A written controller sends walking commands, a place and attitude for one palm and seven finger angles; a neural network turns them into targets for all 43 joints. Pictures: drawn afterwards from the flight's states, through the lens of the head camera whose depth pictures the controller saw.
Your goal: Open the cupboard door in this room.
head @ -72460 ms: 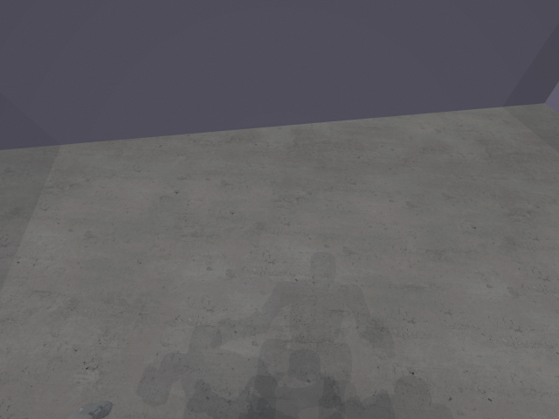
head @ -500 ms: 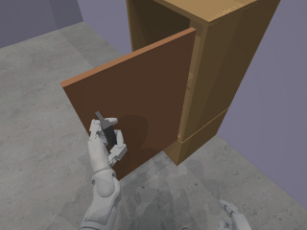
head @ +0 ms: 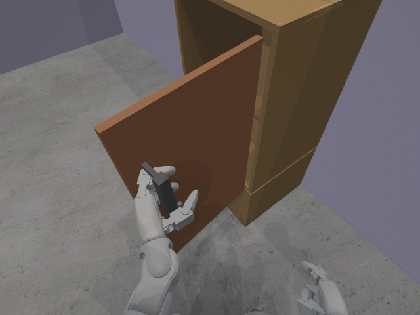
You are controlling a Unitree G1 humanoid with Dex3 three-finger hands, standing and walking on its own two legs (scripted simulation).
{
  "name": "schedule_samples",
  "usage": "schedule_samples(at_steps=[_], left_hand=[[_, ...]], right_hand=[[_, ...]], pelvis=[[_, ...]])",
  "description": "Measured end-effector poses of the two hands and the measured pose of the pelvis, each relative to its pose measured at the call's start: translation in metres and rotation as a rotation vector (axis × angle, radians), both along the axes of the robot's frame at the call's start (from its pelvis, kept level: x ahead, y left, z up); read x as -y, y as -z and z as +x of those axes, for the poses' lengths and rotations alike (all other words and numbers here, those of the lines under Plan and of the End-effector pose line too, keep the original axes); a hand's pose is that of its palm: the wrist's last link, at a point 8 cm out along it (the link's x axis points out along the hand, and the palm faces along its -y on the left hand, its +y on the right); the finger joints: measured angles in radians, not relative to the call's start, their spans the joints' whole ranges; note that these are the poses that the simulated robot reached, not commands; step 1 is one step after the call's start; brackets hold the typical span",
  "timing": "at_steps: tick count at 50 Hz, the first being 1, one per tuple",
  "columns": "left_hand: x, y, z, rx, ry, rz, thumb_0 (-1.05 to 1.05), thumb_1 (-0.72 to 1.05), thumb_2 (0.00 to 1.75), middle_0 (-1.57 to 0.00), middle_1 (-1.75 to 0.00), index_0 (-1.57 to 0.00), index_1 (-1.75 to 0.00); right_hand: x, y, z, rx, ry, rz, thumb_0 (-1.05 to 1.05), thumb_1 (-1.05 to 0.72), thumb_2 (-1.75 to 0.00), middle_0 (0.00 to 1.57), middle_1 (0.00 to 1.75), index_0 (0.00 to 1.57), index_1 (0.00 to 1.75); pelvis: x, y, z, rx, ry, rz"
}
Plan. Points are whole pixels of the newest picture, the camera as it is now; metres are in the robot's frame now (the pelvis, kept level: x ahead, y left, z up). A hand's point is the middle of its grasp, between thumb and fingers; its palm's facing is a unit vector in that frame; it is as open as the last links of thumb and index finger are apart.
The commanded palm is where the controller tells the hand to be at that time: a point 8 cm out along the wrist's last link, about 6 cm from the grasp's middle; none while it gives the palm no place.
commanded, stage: open thumb and fingers to let go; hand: left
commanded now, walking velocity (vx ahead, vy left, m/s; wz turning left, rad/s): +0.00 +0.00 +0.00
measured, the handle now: (159, 189) +0.34 +0.12 +0.05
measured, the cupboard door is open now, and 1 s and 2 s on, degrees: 98 100 98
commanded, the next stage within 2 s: slide the hand sideways off the handle in 0.50 s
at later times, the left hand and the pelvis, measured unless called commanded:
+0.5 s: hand (178, 203) +0.31 +0.08 +0.06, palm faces +0.30 -0.95 -0.01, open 14.8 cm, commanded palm +0.26 +0.13 +0.05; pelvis -0.01 +0.03 +0.00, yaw -1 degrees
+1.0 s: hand (168, 226) +0.26 +0.09 +0.06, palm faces -0.12 -0.99 +0.05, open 16.2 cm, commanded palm +0.24 +0.15 +0.05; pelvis -0.01 +0.04 +0.00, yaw -2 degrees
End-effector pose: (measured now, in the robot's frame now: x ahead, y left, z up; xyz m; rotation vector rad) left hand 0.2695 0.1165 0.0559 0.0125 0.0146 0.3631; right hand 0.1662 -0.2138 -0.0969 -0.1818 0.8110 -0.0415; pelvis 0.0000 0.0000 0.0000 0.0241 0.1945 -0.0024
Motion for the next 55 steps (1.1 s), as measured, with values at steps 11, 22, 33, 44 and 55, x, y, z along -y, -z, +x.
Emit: schedule_samples(at_steps=[11, 22, 33, 44, 55], left_hand=[[-0.001, 0.001, 0.0, 0.012, 0.025, -0.008, 0.0, -0.31, 0.38, -0.32, -1.2, -0.32, -1.2], [-0.004, 0.001, 0.005, 0.01, 0.042, -0.006, -0.01, -0.49, 0.3, -0.27, -0.83, -0.27, -0.83], [-0.008, 0.001, -0.001, 0.02, 0.147, 0.02, -0.01, -0.5, 0.3, -0.37, -0.56, -0.33, -0.58], [-0.025, 0.0, -0.009, 0.013, 0.549, -0.051, -0.01, -0.51, 0.29, -0.2, -0.35, -0.16, -0.35], [-0.036, 0.005, -0.031, 0.03, 0.489, -0.01, -0.01, -0.5, 0.3, -0.18, -0.32, -0.17, -0.32]], right_hand=[[-0.006, 0.001, -0.016, -0.021, 0.012, -0.012, 0.01, -0.91, -0.9, 0.2, 0.3, 0.2, 0.29], [-0.015, 0.002, -0.028, -0.036, 0.027, -0.02, 0.01, -0.91, -0.9, 0.2, 0.3, 0.2, 0.29], [-0.029, 0.0, -0.024, -0.016, 0.003, -0.007, 0.01, -0.91, -0.9, 0.2, 0.3, 0.2, 0.29], [-0.028, -0.009, -0.03, 0.041, 0.045, -0.008, 0.01, -0.91, -0.9, 0.2, 0.3, 0.2, 0.29], [-0.033, -0.017, -0.016, 0.078, 0.008, -0.012, 0.01, -0.91, -0.9, 0.2, 0.3, 0.2, 0.29]], pelvis=[[-0.01, 0.002, -0.006, 0.006, 0.008, -0.007], [-0.022, 0.003, -0.009, 0.006, 0.019, -0.015], [-0.03, 0.004, -0.01, 0.01, 0.02, -0.018], [-0.041, 0.002, -0.013, 0.038, 0.023, -0.025], [-0.042, 0.007, -0.007, 0.017, 0.03, -0.023]])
